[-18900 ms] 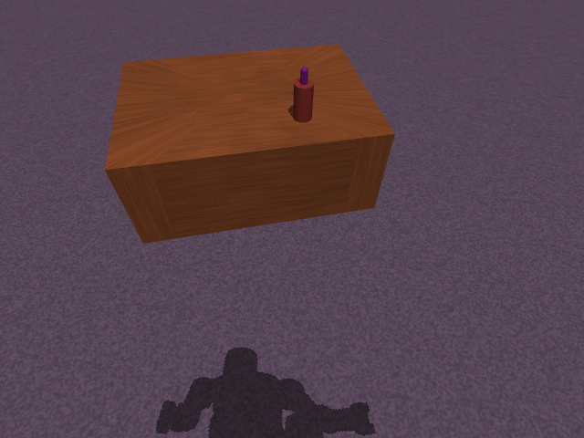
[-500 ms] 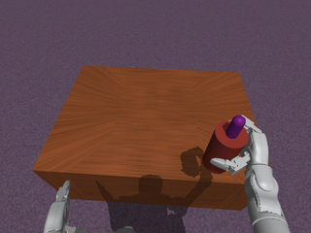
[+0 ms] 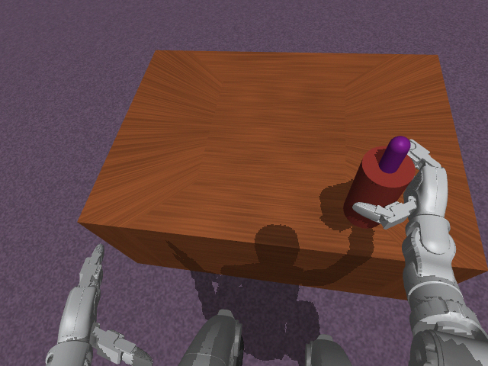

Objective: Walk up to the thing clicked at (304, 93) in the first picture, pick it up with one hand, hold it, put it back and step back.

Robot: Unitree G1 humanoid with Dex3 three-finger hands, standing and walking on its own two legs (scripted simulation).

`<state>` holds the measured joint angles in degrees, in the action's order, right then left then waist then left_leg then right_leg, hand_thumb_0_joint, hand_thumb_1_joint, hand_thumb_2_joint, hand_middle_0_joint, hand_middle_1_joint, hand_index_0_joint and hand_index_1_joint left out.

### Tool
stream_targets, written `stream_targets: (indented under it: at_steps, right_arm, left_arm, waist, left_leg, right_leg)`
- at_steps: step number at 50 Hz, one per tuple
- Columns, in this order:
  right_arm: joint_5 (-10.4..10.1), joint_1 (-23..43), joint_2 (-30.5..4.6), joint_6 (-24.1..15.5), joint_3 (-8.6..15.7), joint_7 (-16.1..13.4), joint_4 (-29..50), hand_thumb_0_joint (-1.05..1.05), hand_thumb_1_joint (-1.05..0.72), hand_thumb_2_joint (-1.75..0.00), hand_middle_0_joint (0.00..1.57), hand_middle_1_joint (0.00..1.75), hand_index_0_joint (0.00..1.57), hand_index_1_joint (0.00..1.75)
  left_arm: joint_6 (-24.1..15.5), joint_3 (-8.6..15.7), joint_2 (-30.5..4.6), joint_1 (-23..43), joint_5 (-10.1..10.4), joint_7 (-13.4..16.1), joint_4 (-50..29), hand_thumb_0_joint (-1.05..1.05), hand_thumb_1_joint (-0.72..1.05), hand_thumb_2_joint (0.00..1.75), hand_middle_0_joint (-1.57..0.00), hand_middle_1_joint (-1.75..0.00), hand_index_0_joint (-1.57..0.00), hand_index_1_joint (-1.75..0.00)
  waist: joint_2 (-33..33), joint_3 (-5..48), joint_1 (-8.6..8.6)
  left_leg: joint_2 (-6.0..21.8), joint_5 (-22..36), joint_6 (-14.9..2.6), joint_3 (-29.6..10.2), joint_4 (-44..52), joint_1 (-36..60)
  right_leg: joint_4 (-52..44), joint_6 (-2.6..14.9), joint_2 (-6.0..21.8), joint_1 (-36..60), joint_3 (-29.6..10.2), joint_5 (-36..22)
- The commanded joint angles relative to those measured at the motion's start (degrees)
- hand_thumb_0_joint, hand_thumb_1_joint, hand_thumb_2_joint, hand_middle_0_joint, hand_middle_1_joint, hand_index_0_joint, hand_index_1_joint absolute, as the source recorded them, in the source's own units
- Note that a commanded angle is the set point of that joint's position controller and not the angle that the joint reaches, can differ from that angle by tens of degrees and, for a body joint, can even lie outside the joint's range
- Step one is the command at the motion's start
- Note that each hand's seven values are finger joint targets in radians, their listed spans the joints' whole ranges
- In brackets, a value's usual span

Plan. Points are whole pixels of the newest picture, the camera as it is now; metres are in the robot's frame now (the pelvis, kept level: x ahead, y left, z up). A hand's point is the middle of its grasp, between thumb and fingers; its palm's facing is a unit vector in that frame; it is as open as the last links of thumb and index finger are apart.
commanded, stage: crouch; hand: right
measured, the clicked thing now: (379, 181) +0.41 -0.15 +0.03
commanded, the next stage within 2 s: lower in 0.78 s
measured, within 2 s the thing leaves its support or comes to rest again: rests again in 2.00 s
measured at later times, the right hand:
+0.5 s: hand (368, 171) +0.49 -0.16 -0.06, palm faces +0.07 +1.00 +0.02, open 10.8 cm
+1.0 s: hand (363, 170) +0.51 -0.16 -0.09, palm faces +0.08 +1.00 +0.01, open 10.9 cm
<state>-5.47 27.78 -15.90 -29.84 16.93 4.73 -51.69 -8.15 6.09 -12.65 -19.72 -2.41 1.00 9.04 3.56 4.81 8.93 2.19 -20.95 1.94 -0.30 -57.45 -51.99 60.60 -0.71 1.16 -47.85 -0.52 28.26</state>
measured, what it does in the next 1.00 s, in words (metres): lowers itself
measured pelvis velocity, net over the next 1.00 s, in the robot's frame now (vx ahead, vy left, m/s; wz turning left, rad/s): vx -0.01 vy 0.00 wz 0.02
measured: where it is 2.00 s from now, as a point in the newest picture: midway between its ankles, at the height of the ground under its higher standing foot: outside the picture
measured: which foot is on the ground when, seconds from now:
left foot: down 0.00-1.00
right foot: down 0.00-1.00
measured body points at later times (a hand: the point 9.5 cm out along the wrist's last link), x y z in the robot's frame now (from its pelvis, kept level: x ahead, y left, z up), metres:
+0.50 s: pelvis -0.01 -0.01 -0.06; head +0.14 -0.06 +0.37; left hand +0.15 +0.28 +0.00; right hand +0.48 -0.21 -0.06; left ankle +0.06 +0.14 -0.67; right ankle +0.01 -0.13 -0.67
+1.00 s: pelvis -0.01 +0.00 -0.08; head +0.16 -0.04 +0.33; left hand +0.16 +0.27 -0.02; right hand +0.50 -0.21 -0.09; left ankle +0.06 +0.14 -0.67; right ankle +0.01 -0.13 -0.67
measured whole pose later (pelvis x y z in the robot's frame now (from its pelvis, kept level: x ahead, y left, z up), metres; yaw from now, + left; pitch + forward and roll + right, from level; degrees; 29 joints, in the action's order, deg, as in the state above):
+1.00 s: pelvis -0.01 +0.00 -0.08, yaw +1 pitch +29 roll +3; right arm 1.6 45.7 -27.8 -33.6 29.2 4.5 -69.6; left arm -6.0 3.3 -14.5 -24.5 -5.4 -3.1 -13.4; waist 0.5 8.5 18.5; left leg 0.8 -27.0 1.4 2.0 -76.6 -78.5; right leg 82.9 -1.4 2.5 -75.6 -3.8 36.2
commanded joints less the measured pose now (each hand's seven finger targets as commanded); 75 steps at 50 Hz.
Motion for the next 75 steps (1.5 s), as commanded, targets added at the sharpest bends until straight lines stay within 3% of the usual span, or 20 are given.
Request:
stream_targets:
  at_steps: [1,4,8,11,14,17,19,22,29,32,36,41,45,48,53,56,59,62,64,75]
  right_arm:
    - [0.9,26.3,-7.7,-5.4,1.7,0.2,5.6,0.0,-0.09,-1.22,1.19,1.34,1.24,1.34]
    - [1.8,28.2,-9.5,-6.5,3.2,0.3,2.2,0.0,-0.07,-1.18,1.15,1.29,1.19,1.29]
    - [3.3,31.5,-14.2,-7.7,6.2,-0.2,-0.1,0.0,-0.08,-1.17,1.15,1.29,1.19,1.29]
    - [3.6,33.6,-18.2,-7.9,9.5,-1.0,2.0,0.0,-0.1,-1.21,1.19,1.33,1.23,1.33]
    - [3.6,36.1,-16.4,-7.5,8.8,-1.7,2.7,0.0,-0.12,-1.22,1.21,1.34,1.25,1.34]
    - [4.7,35.8,-14.1,-7.2,6.9,-2.2,-1.2,0.0,-0.1,-1.22,1.2,1.34,1.24,1.34]
    - [5.2,35.7,-12.9,-7.4,6.3,-2.1,-4.2,0.0,-0.05,-1.2,1.17,1.32,1.22,1.32]
    - [6.2,37.1,-16.9,-7.9,8.2,-2.0,-4.4,0.0,-0.02,-1.18,1.14,1.29,1.19,1.29]
    - [6.7,38.5,-21.8,-8.3,10.8,-3.0,-2.5,0.0,-0.08,-1.26,1.22,1.39,1.27,1.39]
    - [6.2,40.5,-18.5,-8.0,9.3,-2.7,-0.2,0.0,-0.07,-1.32,1.26,1.44,1.31,1.44]
    - [6.1,40.5,-19.4,-7.9,10.0,-1.9,-1.1,0.0,-0.05,-1.29,1.24,1.41,1.29,1.41]
    - [6.7,37.9,-21.4,-7.5,11.8,-1.1,-5.1,0.0,0.01,-1.28,1.22,1.41,1.27,1.41]
    - [6.7,38.1,-24.7,-7.4,14.0,-0.6,-4.5,0.0,-0.02,-1.32,1.24,1.44,1.3,1.44]
    - [6.3,35.6,-20.0,-7.3,12.0,0.3,-10.6,0.0,-0.06,-1.33,1.26,1.45,1.31,1.45]
    - [6.9,40.0,-25.1,-9.1,14.4,-0.1,-6.2,0.0,-0.03,-1.32,1.24,1.44,1.3,1.44]
    - [6.9,40.2,-24.1,-9.6,13.6,0.7,-6.4,0.0,-0.02,-1.29,1.21,1.41,1.27,1.41]
    - [7.9,41.0,-27.6,-9.8,14.2,0.7,-3.6,0.0,-0.03,-1.28,1.21,1.4,1.27,1.4]
    - [7.7,40.3,-25.5,-9.4,13.3,1.0,-6.4,0.0,-0.02,-1.29,1.22,1.41,1.27,1.41]
    - [8.1,41.6,-28.4,-9.3,14.8,0.4,-4.0,0.0,-0.02,-1.29,1.22,1.41,1.27,1.41]
    - [8.9,42.2,-29.1,-8.8,14.5,-0.3,-7.8,0.0,0.03,-1.35,1.24,1.47,1.31,1.47]
  left_arm:
    - [-3.5,5.7,-9.7,-1.7,-0.4,0.4,-14.1,0.0,-0.53,0.04,-0.05,-0.05,-0.05,-0.04]
    - [-3.6,3.0,-7.6,-2.7,-0.8,-0.6,-15.8,0.0,-0.53,0.04,-0.05,-0.05,-0.05,-0.04]
    - [-3.1,3.5,-8.8,-5.2,-1.6,-1.4,-19.8,0.0,-0.51,0.02,-0.05,-0.05,-0.06,-0.04]
    - [-2.6,7.9,-12.8,-6.9,-1.9,-1.3,-23.7,0.0,-0.51,0.03,-0.05,-0.06,-0.06,-0.04]
    - [-2.2,11.3,-15.7,-5.8,-2.1,-1.2,-24.7,0.0,-0.51,0.03,-0.04,-0.06,-0.06,-0.04]
    - [-2.0,9.9,-14.4,-3.9,-1.7,-1.3,-27.2,0.0,-0.51,0.04,-0.04,-0.05,-0.05,-0.04]
    - [-1.8,6.3,-10.7,-4.4,-1.7,-1.8,-25.3,0.0,-0.51,0.03,-0.04,-0.05,-0.05,-0.04]
    - [-1.6,3.7,-8.7,-5.1,-2.1,-2.2,-25.3,0.0,-0.5,0.03,-0.04,-0.05,-0.06,-0.04]
    - [-1.1,9.6,-14.4,-8.4,-2.6,-2.4,-27.9,0.0,-0.5,0.02,-0.04,-0.05,-0.06,-0.04]
    - [-1.3,8.4,-12.4,-7.3,-2.5,-2.7,-30.2,0.0,-0.51,0.03,-0.04,-0.05,-0.06,-0.04]
    - [-1.2,8.1,-12.8,-5.8,-2.2,-2.3,-30.1,0.0,-0.51,0.04,-0.04,-0.05,-0.05,-0.04]
    - [-0.5,4.2,-10.4,-6.7,-2.4,-2.3,-29.8,0.0,-0.52,0.04,-0.04,-0.05,-0.05,-0.04]
    - [-0.2,5.2,-11.5,-8.7,-2.4,-2.3,-32.6,0.0,-0.52,0.04,-0.04,-0.04,-0.05,-0.04]
    - [-0.3,4.0,-10.3,-9.7,-2.6,-2.6,-31.2,0.0,-0.53,0.04,-0.04,-0.04,-0.05,-0.04]
    - [-0.9,7.2,-13.6,-7.7,-2.6,-2.5,-37.4,0.0,-0.53,0.04,-0.05,-0.04,-0.05,-0.04]
    - [-1.1,4.8,-10.9,-9.7,-2.6,-2.8,-34.1,0.0,-0.54,0.05,-0.04,-0.04,-0.04,-0.04]
    - [-1.3,6.4,-13.2,-8.7,-2.7,-2.6,-38.7,0.0,-0.54,0.05,-0.04,-0.04,-0.04,-0.04]
    - [-0.7,5.6,-12.3,-10.7,-2.9,-2.7,-35.0,0.0,-0.54,0.05,-0.04,-0.05,-0.04,-0.04]
    - [-0.9,7.7,-14.0,-9.9,-2.9,-2.6,-37.5,0.0,-0.54,0.05,-0.04,-0.04,-0.04,-0.04]
    - [-0.9,6.8,-13.6,-9.3,-3.0,-3.0,-40.0,0.0,-0.54,0.05,-0.04,-0.04,-0.04,-0.04]
  waist:
    - [-5.7,24.9,2.09]
    - [-8.4,24.7,1.98]
    - [-11.0,29.1,2.85]
    - [-13.2,34.8,3.62]
    - [-12.9,36.4,5.8]
    - [-10.0,32.7,7.22]
    - [-10.4,30.6,6.79]
    - [-13.9,31.6,5.53]
    - [-17.2,33.0,8.48]
    - [-17.6,36.7,9.54]
    - [-16.4,37.3,10.0]
    - [-16.3,35.8,8.59]
    - [-16.5,37.1,8.99]
    - [-14.3,30.0,10.95]
    - [-13.6,37.2,12.2]
    - [-16.4,36.6,11.5]
    - [-20.7,42.6,11.76]
    - [-22.6,37.2,12.18]
    - [-23.7,39.9,12.46]
    - [-22.3,36.6,13.63]
  left_leg:
    - [-2.2,13.2,-2.19,1.1,2.3,10.3]
    - [-2.4,8.7,-2.62,1.4,0.2,5.6]
    - [-2.7,7.5,-2.83,1.8,-2.7,3.4]
    - [-2.9,9.6,-2.98,1.8,-4.0,5.3]
    - [-3.3,10.7,-2.97,2.3,-5.0,4.0]
    - [-3.5,8.3,-3.05,2.9,-5.3,1.5]
    - [-3.4,7.0,-3.22,2.8,-6.2,0.6]
    - [-3.3,5.6,-3.37,2.4,-7.5,-1.3]
    - [-3.7,8.3,-3.59,2.8,-9.8,-4.5]
    - [-3.7,9.8,-3.39,2.9,-10.1,-3.3]
    - [-3.7,9.7,-3.43,3.2,-11.0,-3.6]
    - [-3.6,10.9,-3.51,2.7,-11.8,-2.3]
    - [-3.4,11.6,-3.21,1.7,-11.9,0.0]
    - [-3.6,9.8,-3.46,2.0,-13.0,-4.7]
    - [-3.1,9.5,-3.01,0.7,-13.9,-1.6]
    - [-3.2,9.7,-3.28,0.8,-15.8,-4.3]
    - [-3.5,10.9,-3.52,1.4,-17.4,-5.6]
    - [-3.8,10.2,-3.93,2.5,-18.6,-11.1]
    - [-3.9,9.6,-3.9,2.9,-19.2,-12.3]
    - [-3.9,4.9,-3.88,2.6,-20.9,-14.6]
  right_leg:
    - [-4.4,0.66,-0.9,5.6,-0.7,-16.5]
    - [-3.5,0.36,-0.3,2.9,-1.4,-11.9]
    - [-1.7,-0.1,0.1,1.4,-2.5,-10.6]
    - [0.6,0.15,-0.3,2.3,-1.5,-13.3]
    - [2.6,0.34,-0.1,1.5,-1.8,-15.1]
    - [3.3,0.36,0.3,-1.8,-2.6,-12.6]
    - [3.9,0.41,0.1,-5.8,-2.3,-10.4]
    - [4.6,0.18,0.1,-6.2,-2.0,-8.9]
    - [7.3,0.0,0.4,-4.1,-2.5,-14.3]
    - [8.7,0.28,0.5,-3.1,-2.8,-16.0]
    - [9.4,0.43,0.5,-5.1,-3.4,-15.0]
    - [10.5,0.53,0.1,-8.9,-2.6,-14.9]
    - [11.5,0.89,-0.2,-10.9,-2.1,-13.6]
    - [12.5,1.1,0.0,-15.7,-2.4,-11.6]
    - [15.5,1.63,0.0,-17.2,-2.4,-9.4]
    - [16.5,1.39,-0.3,-19.1,-2.3,-9.8]
    - [17.3,0.88,-0.1,-13.6,-2.7,-13.4]
    - [17.6,0.49,0.1,-14.1,-3.2,-15.3]
    - [18.1,0.38,0.5,-11.9,-3.7,-16.3]
    - [20.1,0.85,0.3,-20.0,-3.5,-7.4]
